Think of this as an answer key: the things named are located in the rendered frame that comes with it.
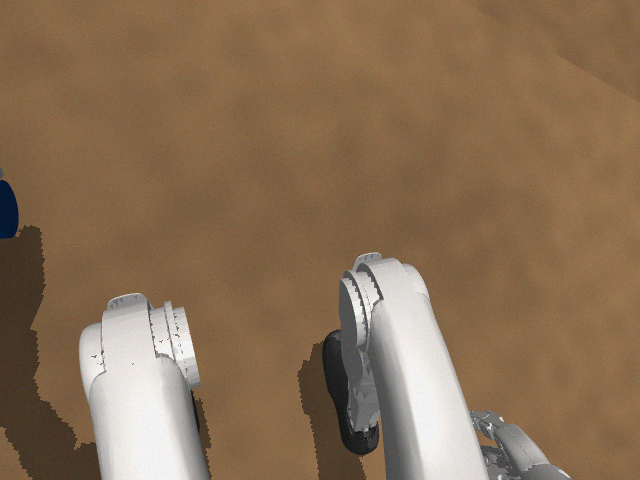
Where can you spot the right robot hand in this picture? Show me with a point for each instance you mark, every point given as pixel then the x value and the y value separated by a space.
pixel 516 452

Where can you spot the right robot arm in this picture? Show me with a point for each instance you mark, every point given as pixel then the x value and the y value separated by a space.
pixel 545 472

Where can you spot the right robot foot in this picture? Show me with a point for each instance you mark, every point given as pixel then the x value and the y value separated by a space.
pixel 337 384

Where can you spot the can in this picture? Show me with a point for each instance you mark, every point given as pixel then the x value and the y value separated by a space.
pixel 9 216

